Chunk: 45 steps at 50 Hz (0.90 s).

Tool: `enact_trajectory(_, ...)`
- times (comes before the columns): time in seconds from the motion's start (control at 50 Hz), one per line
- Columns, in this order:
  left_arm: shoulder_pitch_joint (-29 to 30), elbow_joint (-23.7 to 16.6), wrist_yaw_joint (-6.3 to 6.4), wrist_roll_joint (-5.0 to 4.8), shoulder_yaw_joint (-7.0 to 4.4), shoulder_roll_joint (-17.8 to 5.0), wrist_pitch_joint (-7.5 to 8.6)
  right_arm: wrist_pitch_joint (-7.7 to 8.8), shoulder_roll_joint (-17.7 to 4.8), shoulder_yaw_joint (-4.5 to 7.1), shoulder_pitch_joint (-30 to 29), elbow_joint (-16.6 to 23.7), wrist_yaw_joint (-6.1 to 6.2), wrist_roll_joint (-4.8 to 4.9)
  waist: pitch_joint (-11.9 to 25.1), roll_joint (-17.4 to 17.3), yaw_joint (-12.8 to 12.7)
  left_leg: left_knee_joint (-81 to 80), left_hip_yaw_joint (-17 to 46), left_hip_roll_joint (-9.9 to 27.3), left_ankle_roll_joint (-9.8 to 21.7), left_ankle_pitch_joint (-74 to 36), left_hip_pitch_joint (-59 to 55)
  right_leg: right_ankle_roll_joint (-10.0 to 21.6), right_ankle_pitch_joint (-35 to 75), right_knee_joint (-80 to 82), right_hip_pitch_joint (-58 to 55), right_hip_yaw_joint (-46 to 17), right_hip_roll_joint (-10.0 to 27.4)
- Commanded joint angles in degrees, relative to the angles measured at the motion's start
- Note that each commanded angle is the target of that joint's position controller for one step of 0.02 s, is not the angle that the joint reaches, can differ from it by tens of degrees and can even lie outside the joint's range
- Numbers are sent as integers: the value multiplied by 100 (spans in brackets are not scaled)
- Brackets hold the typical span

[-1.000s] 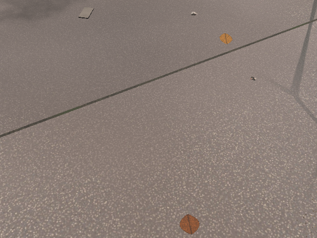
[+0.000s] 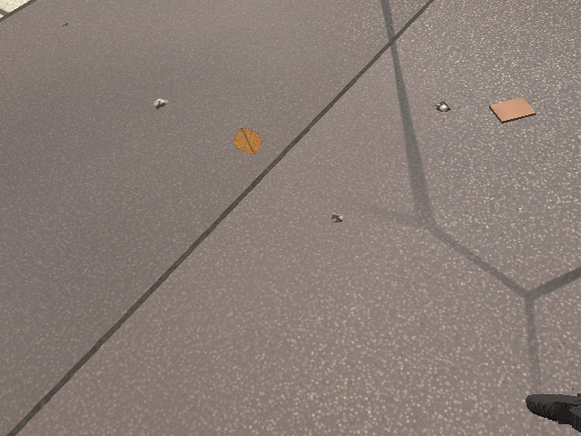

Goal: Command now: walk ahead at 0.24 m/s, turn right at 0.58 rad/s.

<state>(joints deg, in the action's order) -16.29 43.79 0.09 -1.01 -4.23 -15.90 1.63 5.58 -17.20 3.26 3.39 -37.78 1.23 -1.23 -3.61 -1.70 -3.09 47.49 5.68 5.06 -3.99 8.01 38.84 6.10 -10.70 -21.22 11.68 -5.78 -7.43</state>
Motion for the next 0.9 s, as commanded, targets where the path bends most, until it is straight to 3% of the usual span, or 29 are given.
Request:
enact_trajectory(0.02, 103, -393, 151, -64, -269, -1000, -82, -1, -222, 28, -100, 319, -61, 61, 783, 628, 72, -1075, -461, -643, -71, -1093, -1279, 428, 3036, 89, 457, -613, 901)
enact_trajectory(0.08, 3, -383, 211, -49, -259, -932, -201, -7, -413, 81, -368, 433, -134, 94, 804, 730, 19, -1732, -173, -747, 12, -961, -1259, 339, 2301, -338, -67, -1275, 1091)
enact_trajectory(0.12, 173, -487, 243, -12, -246, -862, -232, 40, -591, 159, -134, 383, -157, 57, 856, 858, 173, -2017, -19, -706, 184, -709, -1379, 268, 2219, -851, -427, -1701, 1181)
enact_trajectory(0.14, 364, -574, 245, -20, -220, -799, -234, 83, -619, 183, 145, 320, -144, 19, 932, 860, 369, -2409, -84, -624, 314, -1100, -1789, 134, 2115, -1260, -416, -1706, 1035)
enact_trajectory(0.16, 395, -697, 226, 27, -144, -595, -207, 124, -787, 216, 472, 311, -103, -80, 1359, 608, 503, -2526, 199, -87, 612, -2206, -2817, -83, 1651, -2110, -106, -1505, 726)
enact_trajectory(0.18, -122, -768, 209, 159, -38, -252, -184, 85, -1045, 228, 670, 392, -31, -195, 1968, -619, 299, -2060, 1406, 1233, 1212, -4883, -4418, -421, -1515, -3562, 1024, -869, 75)
enact_trajectory(0.2, -940, -742, 153, 8, -39, -573, -173, -45, -983, 252, 921, 262, -52, -137, 2687, -1783, 62, -2210, 3207, 2395, 2306, -4303, -5241, -665, -3245, -4774, 2029, -579, -89)
enact_trajectory(0.22, -936, -507, 142, -31, -198, -1139, -247, -131, -624, 179, 623, 434, -45, 14, 2353, -874, 146, -2368, 3004, 2124, 2214, -2838, -4757, -883, -2779, -5391, 2239, -627, 337)
enact_trajectory(0.24, -335, -570, 159, -64, -265, -1285, -355, -222, -371, 104, 462, 509, -8, 15, 1736, -433, 310, -2444, 2102, 1660, 1894, -1988, -4248, -1042, -2312, -5633, 2437, -359, 476)
enact_trajectory(0.26, -97, -613, 197, -76, -268, -1187, -474, -313, -296, 52, 257, 515, 6, -6, 1328, -213, 273, -2623, 1568, 1321, 1707, -1370, -3630, -1125, -2034, -5566, 2442, -220, 602)
enact_trajectory(0.3, 1, -729, 215, -62, -221, -891, -586, -402, -441, 81, 11, 466, 28, -46, 740, -461, 152, -3000, 740, 843, 1569, -822, -2539, -1156, -1634, -5069, 2060, 82, 755)
enact_trajectory(0.34, -39, -771, 213, -49, -153, -604, -575, -420, -480, 125, 24, 415, 44, -79, 788, -672, 168, -3124, 291, 743, 1651, -1006, -2465, -1162, -1517, -4516, 1822, 333, 763)
enact_trajectory(0.44, 383, -985, 122, 21, -84, -555, -526, -488, -700, 239, -11, 325, 74, 10, 1144, -651, 321, -3160, -43, 1139, 1837, -1057, -2715, -1004, -1097, -3229, 1327, 480, 1074)
enact_trajectory(0.52, 380, -1035, 2, 19, -143, -693, -544, -554, -844, 297, 10, 207, 34, 112, 1048, -748, 288, -3047, -274, 1253, 1657, -451, -2688, -733, -885, -2234, 811, 756, 996)
enact_trajectory(0.56, 27, -898, -35, 38, -200, -700, -542, -591, -797, 297, 13, 114, 39, 213, 1040, -632, 78, -2593, -569, 1128, 1292, -72, -2431, -452, -332, -1203, 108, 955, 787)
enact_trajectory(0.58, -205, -824, -10, 62, -269, -847, -537, -614, -622, 269, 265, -22, 28, 227, 921, -276, 43, -2014, -879, 907, 872, 483, -1951, -216, 27, -629, -385, 627, 824)
enact_trajectory(0.6, -307, -902, 95, 78, -416, -1472, -522, -628, -265, 178, 462, 29, -25, 51, 733, 1440, 237, -221, -1589, 143, 197, 1955, -625, 383, 1295, 78, -1007, -1389, 2188)
enact_trajectory(0.62, -81, -1120, 93, 250, -449, -1814, -432, -588, -399, 208, -162, 372, 36, -1, 608, 1882, 16, 967, -843, -544, 24, 3014, 272, 1394, 1533, 389, -443, -2686, 2951)
enact_trajectory(0.64, 79, -1137, 74, 331, -376, -1559, -312, -576, -592, 274, -407, 377, 67, 60, 650, 1300, -41, 1623, -345, -435, 106, 2691, 246, 1347, 1164, 474, -277, -2312, 2716)
enact_trajectory(0.66, 373, -1135, 82, 263, -321, -1382, -233, -592, -631, 314, -224, 295, 89, 105, 579, 1105, 184, 1720, -233, -365, 168, 2117, 249, 990, 957, 389, -195, -1847, 2402)
enact_trajectory(0.68, 621, -1174, 102, 138, -276, -1189, -219, -611, -629, 344, -40, 134, 135, 62, 640, 861, 293, 1691, -197, -309, 137, 1729, 213, 699, 802, 290, -252, -1566, 2140)
enact_trajectory(0.7, 771, -1198, 127, 61, -220, -1063, -230, -624, -637, 359, 59, 85, 160, 17, 674, 920, 347, 1761, -221, -330, 64, 1462, 118, 610, 1097, 219, -213, -1397, 2012)
enact_trajectory(0.72, 764, -1216, 156, 70, -170, -972, -248, -613, -598, 357, 106, 79, 144, 24, 777, 965, 383, 1916, -247, -400, 5, 1300, -87, 611, 1463, 159, -147, -1298, 1899)
enact_trajectory(0.76, 648, -1208, 197, 104, -151, -935, -265, -588, -513, 332, 136, 88, 111, 83, 940, 896, 366, 1798, -242, -489, -63, 1107, -194, 653, 1823, 61, -323, -1238, 1810)
enact_trajectory(0.82, 464, -1172, 243, 66, -198, -1039, -292, -565, -378, 259, -102, 171, 92, 109, 913, 921, 226, 800, -176, -543, -121, 1043, -202, 644, 1705, -44, -664, -1428, 1755)
enact_trajectory(0.9, 501, -1233, 225, 80, -262, -1170, -353, -518, -388, 236, -188, 201, 11, 147, 886, 1058, 141, -121, -95, -654, -100, 1291, -793, 726, 1396, -124, -459, -1878, 1756)
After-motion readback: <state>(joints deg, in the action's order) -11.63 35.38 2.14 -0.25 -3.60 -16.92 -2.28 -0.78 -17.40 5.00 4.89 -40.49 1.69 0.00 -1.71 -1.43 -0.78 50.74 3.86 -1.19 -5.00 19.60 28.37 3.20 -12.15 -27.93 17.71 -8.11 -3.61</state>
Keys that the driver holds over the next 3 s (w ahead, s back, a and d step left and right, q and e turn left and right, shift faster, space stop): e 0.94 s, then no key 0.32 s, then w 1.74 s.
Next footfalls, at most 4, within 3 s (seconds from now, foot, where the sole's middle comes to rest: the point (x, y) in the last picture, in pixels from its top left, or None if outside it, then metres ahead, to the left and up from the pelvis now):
0.16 left None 0.28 0.12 -0.78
0.58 right None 0.14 -0.11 -0.78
1.06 left None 0.26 0.08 -0.78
1.38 right None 0.07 -0.11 -0.78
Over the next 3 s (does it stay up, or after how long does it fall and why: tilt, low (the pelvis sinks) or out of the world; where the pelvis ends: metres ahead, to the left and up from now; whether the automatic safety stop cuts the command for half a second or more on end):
stays up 0.81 -0.45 0.00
